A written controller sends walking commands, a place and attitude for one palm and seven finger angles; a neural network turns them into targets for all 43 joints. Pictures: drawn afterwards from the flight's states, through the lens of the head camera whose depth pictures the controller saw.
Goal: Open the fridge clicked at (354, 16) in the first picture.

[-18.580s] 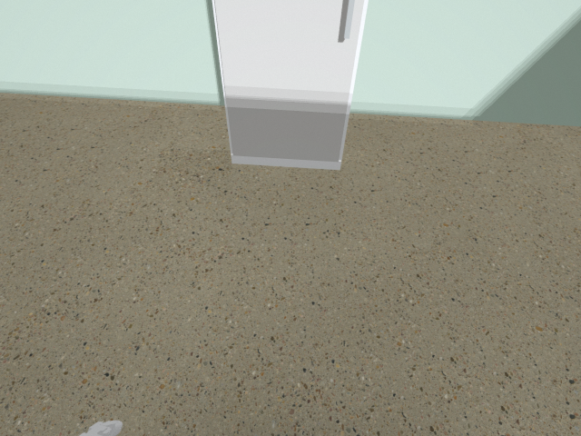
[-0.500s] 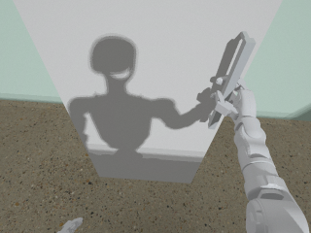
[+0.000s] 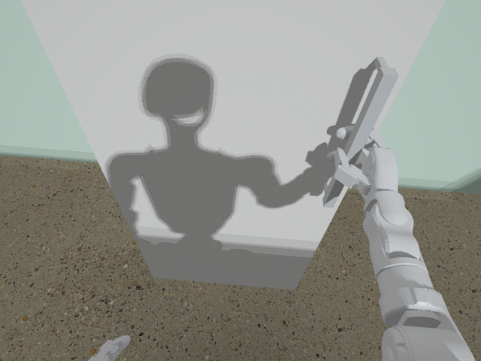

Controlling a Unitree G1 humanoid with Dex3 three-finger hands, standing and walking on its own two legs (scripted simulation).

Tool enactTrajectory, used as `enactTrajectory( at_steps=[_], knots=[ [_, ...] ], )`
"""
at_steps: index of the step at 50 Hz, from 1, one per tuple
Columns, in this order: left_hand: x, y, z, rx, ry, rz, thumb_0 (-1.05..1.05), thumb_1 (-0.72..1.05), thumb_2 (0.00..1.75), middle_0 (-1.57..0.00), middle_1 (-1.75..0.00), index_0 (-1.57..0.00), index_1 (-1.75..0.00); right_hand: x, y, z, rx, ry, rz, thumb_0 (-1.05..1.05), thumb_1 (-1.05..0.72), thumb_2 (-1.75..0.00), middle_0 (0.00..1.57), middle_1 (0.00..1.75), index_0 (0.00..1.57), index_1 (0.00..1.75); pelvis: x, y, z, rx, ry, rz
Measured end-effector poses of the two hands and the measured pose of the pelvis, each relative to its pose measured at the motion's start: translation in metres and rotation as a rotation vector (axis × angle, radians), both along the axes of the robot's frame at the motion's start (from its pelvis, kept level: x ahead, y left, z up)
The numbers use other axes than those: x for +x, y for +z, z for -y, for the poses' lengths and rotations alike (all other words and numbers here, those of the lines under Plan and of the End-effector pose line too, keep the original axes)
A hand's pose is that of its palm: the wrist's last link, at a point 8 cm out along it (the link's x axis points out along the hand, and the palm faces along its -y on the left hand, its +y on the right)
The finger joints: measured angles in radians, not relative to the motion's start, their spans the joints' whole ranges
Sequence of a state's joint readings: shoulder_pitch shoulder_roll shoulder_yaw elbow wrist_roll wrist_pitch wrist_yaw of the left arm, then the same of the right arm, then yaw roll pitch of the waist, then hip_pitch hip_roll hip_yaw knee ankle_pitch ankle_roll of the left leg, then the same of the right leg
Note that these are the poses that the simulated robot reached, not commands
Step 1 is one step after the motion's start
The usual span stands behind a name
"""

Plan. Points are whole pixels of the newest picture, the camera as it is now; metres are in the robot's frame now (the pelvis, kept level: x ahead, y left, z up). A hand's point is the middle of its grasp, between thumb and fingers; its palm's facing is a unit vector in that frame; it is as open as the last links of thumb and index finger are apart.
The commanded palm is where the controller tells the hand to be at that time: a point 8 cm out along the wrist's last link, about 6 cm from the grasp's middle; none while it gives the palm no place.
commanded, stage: grip the handle and tug to test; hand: right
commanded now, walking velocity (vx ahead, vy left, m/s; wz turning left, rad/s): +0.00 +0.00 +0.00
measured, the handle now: (349, 145) +0.47 -0.14 +0.13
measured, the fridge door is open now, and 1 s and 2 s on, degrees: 0 15 40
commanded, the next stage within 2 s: pull the door a little, standing still in 0.04 s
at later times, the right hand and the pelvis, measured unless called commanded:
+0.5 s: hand (341, 170) +0.41 -0.12 +0.12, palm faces -0.03 +1.00 +0.00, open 5.8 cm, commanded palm +0.34 -0.17 +0.12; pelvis +0.02 +0.00 +0.01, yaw +1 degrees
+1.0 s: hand (339, 233) +0.29 -0.10 +0.12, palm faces -0.04 +0.98 -0.18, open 6.2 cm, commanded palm +0.26 -0.15 +0.13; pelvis +0.03 +0.00 +0.01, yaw +1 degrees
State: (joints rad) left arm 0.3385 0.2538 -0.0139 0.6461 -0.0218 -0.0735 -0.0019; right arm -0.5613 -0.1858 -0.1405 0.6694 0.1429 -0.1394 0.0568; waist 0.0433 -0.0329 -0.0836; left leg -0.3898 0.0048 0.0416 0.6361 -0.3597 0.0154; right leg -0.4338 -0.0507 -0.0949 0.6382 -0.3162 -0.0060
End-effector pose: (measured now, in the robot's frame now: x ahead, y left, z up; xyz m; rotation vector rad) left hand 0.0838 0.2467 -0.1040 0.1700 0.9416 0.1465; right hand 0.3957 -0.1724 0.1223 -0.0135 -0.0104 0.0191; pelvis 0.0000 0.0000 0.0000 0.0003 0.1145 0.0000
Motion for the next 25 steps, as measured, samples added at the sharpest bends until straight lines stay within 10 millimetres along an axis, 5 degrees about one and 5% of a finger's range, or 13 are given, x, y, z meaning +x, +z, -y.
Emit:
enactTrajectory(
  at_steps=[14, 25],
  knots=[
    [0.041, 0.01, 0.004, 0.009, -0.021, 0.044, 0.01, 0.9, 0.9, -0.2, -0.29, -0.2, -0.3, 0.0, 0.001, 0.001, 0.01, 0.018, -0.013, 0.02, -0.75, -0.79, 0.33, 1.36, 0.33, 1.38, 0.016, 0.003, 0.001, 0.001, -0.003, 0.004],
    [0.052, 0.016, 0.008, -0.021, -0.012, 0.079, 0.01, 0.9, 0.9, -0.2, -0.29, -0.2, -0.3, -0.005, 0.001, 0.0, 0.009, 0.016, -0.023, 0.02, -0.77, -0.79, 0.29, 1.36, 0.29, 1.38, 0.024, 0.006, 0.0, -0.004, 0.019, 0.011]
  ],
)
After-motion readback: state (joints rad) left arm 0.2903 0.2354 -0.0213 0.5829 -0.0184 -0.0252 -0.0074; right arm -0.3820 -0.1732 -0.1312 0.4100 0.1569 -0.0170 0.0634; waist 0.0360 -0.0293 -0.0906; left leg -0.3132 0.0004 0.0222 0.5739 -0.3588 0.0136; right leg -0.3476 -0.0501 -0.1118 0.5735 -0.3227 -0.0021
